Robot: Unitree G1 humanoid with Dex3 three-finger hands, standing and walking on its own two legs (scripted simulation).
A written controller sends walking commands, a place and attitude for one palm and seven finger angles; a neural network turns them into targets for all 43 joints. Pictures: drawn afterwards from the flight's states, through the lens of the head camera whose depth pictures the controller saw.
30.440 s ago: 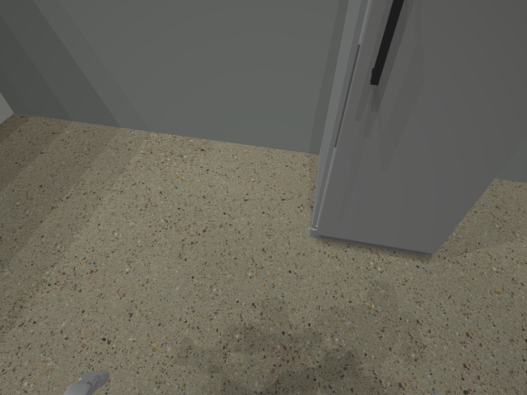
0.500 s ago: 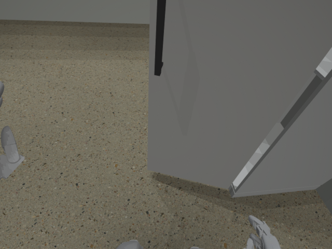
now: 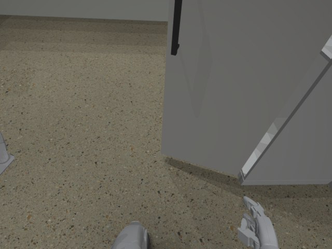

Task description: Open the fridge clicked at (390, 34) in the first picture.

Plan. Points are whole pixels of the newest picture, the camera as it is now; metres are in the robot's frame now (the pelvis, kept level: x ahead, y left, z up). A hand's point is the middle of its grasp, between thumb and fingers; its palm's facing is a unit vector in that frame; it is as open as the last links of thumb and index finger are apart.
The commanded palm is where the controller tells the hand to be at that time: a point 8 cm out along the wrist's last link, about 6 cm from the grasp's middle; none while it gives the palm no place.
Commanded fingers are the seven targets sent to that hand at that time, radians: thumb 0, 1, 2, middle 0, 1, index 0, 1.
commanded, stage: stop stepping back and stand still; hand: left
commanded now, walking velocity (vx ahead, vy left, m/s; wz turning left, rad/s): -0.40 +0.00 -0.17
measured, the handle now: (179, 4) +0.75 +0.07 +0.26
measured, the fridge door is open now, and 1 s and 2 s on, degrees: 70 70 70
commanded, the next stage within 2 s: let the arm hang, fingers relaxed in 1.96 s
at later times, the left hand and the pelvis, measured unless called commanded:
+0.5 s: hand out of the picture +0.12 +0.27 +0.21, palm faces +0.33 -0.79 -0.51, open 7.4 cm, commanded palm +0.07 +0.31 +0.21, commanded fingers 0.00 0.90 0.90 -0.20 -0.30 -0.20 -0.30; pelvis -0.10 +0.03 +0.04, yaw -6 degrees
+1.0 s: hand (0, 180) +0.15 +0.26 +0.21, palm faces +0.34 -0.80 -0.50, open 7.4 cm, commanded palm +0.08 +0.31 +0.21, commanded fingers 0.00 0.90 0.90 -0.20 -0.30 -0.20 -0.30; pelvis -0.09 +0.03 +0.02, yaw -7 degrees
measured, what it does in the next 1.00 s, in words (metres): steps on the spot: left foot, then right foot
